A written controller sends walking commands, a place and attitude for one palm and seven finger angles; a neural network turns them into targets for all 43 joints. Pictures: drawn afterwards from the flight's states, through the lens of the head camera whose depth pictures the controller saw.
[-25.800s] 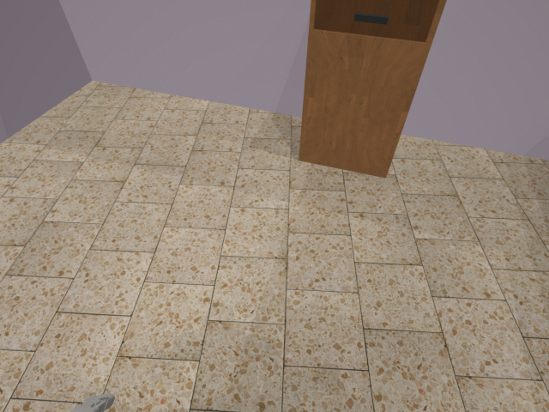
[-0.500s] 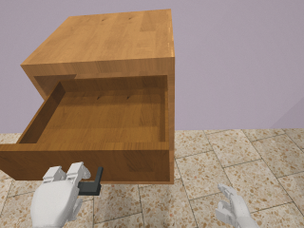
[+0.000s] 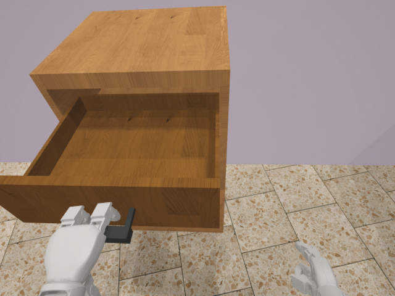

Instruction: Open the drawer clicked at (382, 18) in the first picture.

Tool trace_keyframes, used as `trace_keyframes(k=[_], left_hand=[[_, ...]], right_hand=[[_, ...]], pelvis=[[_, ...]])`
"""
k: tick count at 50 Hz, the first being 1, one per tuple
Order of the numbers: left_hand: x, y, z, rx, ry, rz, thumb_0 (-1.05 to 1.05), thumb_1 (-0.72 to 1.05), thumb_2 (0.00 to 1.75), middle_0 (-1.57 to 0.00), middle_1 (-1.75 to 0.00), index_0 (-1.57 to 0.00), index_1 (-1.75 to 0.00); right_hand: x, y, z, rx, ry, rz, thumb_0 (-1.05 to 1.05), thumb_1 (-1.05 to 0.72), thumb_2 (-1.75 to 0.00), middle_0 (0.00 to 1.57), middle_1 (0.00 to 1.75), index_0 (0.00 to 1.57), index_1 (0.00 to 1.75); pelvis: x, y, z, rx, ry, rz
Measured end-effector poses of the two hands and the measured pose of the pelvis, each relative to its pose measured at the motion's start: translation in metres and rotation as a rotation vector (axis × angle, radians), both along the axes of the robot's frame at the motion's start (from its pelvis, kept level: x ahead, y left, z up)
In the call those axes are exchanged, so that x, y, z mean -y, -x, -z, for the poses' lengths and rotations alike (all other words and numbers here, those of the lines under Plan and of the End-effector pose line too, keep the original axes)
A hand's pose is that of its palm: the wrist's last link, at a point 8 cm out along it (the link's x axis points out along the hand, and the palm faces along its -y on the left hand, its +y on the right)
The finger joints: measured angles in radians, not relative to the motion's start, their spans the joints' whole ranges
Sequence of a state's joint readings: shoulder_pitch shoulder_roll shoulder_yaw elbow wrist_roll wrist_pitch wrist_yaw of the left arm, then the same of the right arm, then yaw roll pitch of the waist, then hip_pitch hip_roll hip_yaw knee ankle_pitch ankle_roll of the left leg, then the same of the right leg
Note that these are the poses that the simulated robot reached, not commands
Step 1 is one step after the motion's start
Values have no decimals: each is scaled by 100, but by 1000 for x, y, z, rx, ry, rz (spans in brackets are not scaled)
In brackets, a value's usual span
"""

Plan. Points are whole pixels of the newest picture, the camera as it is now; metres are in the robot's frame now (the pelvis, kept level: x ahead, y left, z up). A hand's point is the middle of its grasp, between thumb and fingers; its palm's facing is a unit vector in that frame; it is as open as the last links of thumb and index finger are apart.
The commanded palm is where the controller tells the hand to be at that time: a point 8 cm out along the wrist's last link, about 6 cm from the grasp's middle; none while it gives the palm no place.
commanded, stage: lift the hand off the handle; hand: left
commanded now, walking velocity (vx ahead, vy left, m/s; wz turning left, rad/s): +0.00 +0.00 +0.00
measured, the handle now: (100, 222) +0.22 +0.23 +0.05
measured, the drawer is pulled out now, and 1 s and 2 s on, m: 0.30 0.29 0.29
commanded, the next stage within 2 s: draw the hand back to the body in 1.38 s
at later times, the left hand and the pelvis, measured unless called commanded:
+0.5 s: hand (71, 238) +0.17 +0.25 +0.09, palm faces +0.14 -0.12 -0.98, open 13.8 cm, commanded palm +0.13 +0.24 +0.15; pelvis +0.00 +0.02 +0.01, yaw +0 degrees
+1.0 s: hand (59, 210) +0.19 +0.25 +0.16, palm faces +0.20 -0.11 -0.97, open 13.5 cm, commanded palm +0.14 +0.24 +0.22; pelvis +0.00 +0.03 +0.02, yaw +0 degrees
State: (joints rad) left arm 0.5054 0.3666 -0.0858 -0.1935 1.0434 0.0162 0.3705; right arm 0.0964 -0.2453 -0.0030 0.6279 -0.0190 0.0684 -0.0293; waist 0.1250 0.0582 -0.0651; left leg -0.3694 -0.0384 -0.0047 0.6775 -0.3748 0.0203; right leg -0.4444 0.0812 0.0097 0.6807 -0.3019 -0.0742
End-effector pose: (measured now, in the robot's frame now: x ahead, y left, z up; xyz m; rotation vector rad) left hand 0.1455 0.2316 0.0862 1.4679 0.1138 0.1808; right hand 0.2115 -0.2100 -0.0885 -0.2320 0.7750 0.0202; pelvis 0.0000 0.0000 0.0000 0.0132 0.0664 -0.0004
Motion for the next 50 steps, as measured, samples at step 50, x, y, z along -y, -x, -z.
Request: trace_keyframes(k=[50], left_hand=[[-17,-12,-120,150,17,34,0,-49,30,-39,-124,-38,-122]], right_hand=[[-74,-28,-40,79,-114,-128,1,-90,-90,20,30,20,30]], pelvis=[[-30,0,-20,149,20,-7]])
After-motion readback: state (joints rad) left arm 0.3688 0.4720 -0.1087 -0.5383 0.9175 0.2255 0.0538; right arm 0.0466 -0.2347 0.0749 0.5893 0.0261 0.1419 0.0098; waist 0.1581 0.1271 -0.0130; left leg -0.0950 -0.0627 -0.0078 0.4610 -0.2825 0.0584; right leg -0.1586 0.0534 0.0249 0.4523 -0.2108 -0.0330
